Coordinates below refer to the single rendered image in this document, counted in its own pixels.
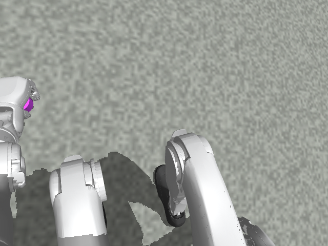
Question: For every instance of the tin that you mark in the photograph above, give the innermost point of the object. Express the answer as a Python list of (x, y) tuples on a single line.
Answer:
[(29, 105)]

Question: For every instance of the left robot arm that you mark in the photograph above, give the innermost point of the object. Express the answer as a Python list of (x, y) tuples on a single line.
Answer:
[(12, 166)]

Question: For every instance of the left robot hand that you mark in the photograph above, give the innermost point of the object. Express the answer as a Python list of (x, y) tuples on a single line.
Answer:
[(17, 90)]

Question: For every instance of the right robot hand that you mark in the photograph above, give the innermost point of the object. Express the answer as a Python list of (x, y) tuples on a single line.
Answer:
[(256, 236)]

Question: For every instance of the right robot foot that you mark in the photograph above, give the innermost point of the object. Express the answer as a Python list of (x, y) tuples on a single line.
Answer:
[(163, 193)]

